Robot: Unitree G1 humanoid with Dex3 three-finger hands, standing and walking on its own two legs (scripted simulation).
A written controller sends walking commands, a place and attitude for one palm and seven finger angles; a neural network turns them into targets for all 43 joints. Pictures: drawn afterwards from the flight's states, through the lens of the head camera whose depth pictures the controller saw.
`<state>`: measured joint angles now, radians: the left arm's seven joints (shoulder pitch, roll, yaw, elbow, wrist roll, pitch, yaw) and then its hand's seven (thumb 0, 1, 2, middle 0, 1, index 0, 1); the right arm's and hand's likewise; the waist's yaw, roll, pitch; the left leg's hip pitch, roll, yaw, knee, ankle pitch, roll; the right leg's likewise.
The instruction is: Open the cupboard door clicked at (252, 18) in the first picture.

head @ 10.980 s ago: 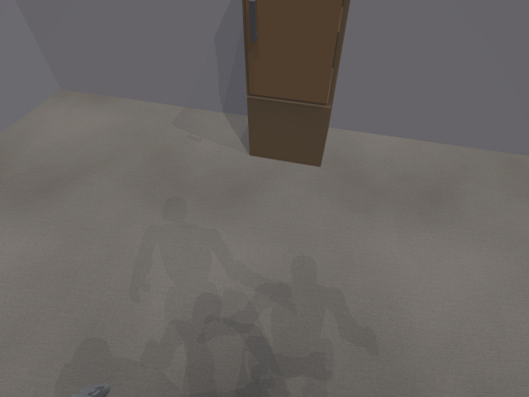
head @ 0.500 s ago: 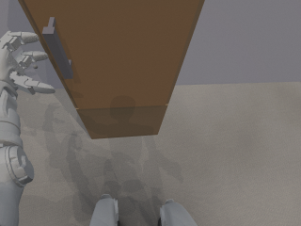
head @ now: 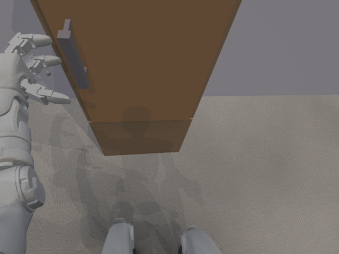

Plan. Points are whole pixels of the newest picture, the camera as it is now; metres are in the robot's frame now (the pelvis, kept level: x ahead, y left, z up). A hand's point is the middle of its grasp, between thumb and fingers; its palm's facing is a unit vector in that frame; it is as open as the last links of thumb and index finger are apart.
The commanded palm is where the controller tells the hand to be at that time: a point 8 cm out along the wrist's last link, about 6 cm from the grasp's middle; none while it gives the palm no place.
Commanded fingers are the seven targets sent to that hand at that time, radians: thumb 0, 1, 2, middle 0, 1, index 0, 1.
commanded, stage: move the hooked fingers beside the handle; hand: left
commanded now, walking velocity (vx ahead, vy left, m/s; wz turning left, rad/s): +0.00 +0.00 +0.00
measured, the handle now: (76, 56) +0.55 +0.20 +0.09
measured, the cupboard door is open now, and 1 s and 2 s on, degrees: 0 0 0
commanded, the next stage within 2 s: slide the fingers in behind the handle in 0.36 s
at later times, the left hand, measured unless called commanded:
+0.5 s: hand (50, 71) +0.50 +0.24 +0.09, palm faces +0.04 -1.00 -0.01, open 14.0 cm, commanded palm +0.48 +0.28 +0.09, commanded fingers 0.00 -0.50 0.30 -0.30 -1.20 -0.30 -1.20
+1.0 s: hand (69, 73) +0.50 +0.20 +0.09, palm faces +0.03 -1.00 -0.01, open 14.0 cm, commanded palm +0.48 +0.24 +0.09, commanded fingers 0.00 -0.50 0.30 -0.30 -1.20 -0.30 -1.20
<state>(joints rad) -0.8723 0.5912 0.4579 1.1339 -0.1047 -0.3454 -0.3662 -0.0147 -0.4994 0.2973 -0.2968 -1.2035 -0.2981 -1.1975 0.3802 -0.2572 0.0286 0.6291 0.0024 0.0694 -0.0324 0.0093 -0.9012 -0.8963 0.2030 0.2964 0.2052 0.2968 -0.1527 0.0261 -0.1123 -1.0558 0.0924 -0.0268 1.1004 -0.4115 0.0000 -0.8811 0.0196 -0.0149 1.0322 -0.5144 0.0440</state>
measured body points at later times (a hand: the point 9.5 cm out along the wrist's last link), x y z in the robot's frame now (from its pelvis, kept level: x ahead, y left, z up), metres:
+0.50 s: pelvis +0.00 -0.01 +0.00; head +0.13 +0.02 +0.43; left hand +0.49 +0.29 +0.09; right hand +0.01 -0.28 -0.11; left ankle +0.05 +0.12 -0.66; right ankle -0.01 -0.16 -0.66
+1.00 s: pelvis +0.00 -0.01 +0.00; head +0.11 +0.02 +0.43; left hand +0.49 +0.26 +0.09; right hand +0.03 -0.27 -0.11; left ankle +0.05 +0.12 -0.66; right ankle -0.01 -0.16 -0.66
